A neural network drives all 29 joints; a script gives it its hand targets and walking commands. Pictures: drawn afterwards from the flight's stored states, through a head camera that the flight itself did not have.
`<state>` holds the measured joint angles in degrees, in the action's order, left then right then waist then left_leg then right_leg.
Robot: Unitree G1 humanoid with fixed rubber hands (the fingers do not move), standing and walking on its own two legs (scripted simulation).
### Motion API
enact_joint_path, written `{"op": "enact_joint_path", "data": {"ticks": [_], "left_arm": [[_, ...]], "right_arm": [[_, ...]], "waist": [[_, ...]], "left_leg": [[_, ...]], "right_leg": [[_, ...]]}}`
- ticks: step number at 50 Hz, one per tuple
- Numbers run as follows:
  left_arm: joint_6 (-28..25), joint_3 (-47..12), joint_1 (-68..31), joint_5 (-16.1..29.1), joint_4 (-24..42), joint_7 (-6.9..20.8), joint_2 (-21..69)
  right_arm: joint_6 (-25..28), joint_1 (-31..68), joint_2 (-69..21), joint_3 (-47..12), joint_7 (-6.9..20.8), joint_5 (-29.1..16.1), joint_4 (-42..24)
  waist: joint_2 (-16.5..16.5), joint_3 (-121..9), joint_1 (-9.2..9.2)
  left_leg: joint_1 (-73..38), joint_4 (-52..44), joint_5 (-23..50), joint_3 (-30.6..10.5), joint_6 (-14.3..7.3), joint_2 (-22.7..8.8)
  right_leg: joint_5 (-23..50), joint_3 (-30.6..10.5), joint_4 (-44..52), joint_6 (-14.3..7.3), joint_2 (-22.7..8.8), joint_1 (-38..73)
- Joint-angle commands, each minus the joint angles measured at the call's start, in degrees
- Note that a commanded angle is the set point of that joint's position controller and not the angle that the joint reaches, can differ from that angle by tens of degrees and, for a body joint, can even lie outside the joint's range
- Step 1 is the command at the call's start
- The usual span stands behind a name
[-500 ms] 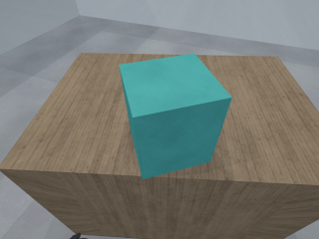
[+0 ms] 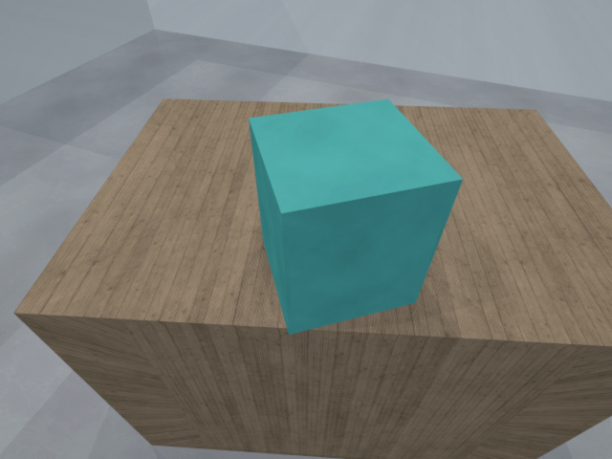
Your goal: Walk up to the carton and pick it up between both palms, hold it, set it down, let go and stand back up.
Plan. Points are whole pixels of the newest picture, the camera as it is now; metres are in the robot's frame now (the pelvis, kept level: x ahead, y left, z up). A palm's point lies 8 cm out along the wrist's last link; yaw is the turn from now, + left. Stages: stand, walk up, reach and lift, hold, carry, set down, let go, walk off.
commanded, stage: stand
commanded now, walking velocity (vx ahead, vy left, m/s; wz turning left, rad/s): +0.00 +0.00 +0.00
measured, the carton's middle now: (338, 217) +0.44 -0.02 +0.09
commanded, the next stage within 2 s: none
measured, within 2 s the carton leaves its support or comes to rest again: neither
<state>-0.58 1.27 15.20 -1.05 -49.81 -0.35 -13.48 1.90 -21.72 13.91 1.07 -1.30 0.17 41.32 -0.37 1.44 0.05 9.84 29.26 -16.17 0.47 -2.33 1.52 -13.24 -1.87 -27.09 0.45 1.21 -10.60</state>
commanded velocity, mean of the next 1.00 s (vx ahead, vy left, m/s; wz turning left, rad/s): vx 0.00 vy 0.00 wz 0.00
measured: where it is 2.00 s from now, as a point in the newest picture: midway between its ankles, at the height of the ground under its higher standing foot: outside the picture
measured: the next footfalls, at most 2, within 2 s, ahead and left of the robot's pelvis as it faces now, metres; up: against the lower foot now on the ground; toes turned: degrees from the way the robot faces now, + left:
none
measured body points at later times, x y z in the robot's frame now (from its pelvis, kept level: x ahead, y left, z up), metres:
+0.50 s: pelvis -0.01 +0.02 +0.00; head -0.01 +0.02 +0.45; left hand +0.03 +0.27 -0.14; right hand +0.05 -0.25 -0.12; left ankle +0.00 +0.09 -0.74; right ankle +0.02 -0.13 -0.74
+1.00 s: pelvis +0.00 +0.01 +0.00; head -0.01 +0.01 +0.45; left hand +0.03 +0.26 -0.14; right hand +0.04 -0.25 -0.13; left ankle +0.00 +0.09 -0.74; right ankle +0.02 -0.13 -0.74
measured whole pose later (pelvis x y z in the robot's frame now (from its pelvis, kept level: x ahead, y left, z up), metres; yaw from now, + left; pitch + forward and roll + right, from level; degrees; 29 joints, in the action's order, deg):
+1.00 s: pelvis +0.00 +0.01 +0.00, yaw +0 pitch -2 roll +0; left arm -0.5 -0.4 18.0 -0.5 -54.7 -1.9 -13.1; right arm 1.1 -21.2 13.9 0.6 -1.6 -0.3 47.7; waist -0.2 1.2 -0.1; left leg 9.1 25.6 -14.1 1.1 -3.0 3.1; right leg -12.7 -3.4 -26.6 1.4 -0.2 -11.5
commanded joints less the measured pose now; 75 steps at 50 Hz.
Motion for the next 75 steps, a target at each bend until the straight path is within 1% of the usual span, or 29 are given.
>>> {"op": "enact_joint_path", "data": {"ticks": [1, 15, 26, 39, 54, 75], "left_arm": [[-0.88, 1.52, 1.02, 0.07, 3.14, -0.32, -7.15], [-0.77, 0.71, 3.88, 0.07, 0.83, -0.81, -7.15], [-0.71, 0.36, 5.54, 0.15, -0.41, -1.31, -7.11], [-0.67, 0.08, 5.74, 0.38, -1.53, -1.67, -7.16], [-0.48, -0.15, 5.32, 0.6, -3.09, -1.83, -6.9], [-0.21, -0.48, 5.49, 0.69, -5.27, -2.01, -6.23]], "right_arm": [[0.95, -2.11, 8.09, 2.26, -0.25, -0.1, -3.53], [0.64, -2.27, 8.66, 2.12, -0.26, -0.18, -1.61], [0.29, -2.49, 8.43, 2.07, -0.38, -0.26, -0.03], [0.03, -2.68, 7.69, 1.78, -0.46, -0.43, 1.96], [-0.09, -2.43, 7.11, 1.27, -0.71, -0.57, 4.44], [-0.27, -1.81, 6.47, 0.74, -1.08, -0.63, 7.53]], "waist": [[0.88, 3.0, 0.23], [1.27, 3.71, 0.12], [0.91, 3.4, -0.1], [-0.15, 3.03, -0.11], [-0.18, 3.02, 0.02], [0.04, 3.41, 0.13]], "left_leg": [[5.56, -9.43, 3.78, -8.77, 0.15, -7.11], [6.1, -13.17, -0.69, -10.54, 0.61, -7.69], [4.44, -13.24, 1.96, -10.19, 1.14, -7.51], [3.19, -11.73, 4.83, -8.74, 1.01, -6.76], [2.38, -10.92, 6.18, -7.88, 0.82, -6.57], [1.8, -11.11, 5.43, -7.51, 0.96, -6.64]], "right_leg": [[3.26, -6.33, 4.71, -1.01, -5.43, 0.0], [1.59, -5.59, 3.71, -0.22, -5.19, -1.09], [2.27, -5.74, 3.85, -0.01, -5.52, -1.9], [3.76, -6.25, 4.69, -0.46, -5.98, -2.13], [5.0, -6.6, 5.57, -0.89, -6.05, -2.01], [4.91, -6.66, 6.38, -0.9, -5.82, -2.28]]}}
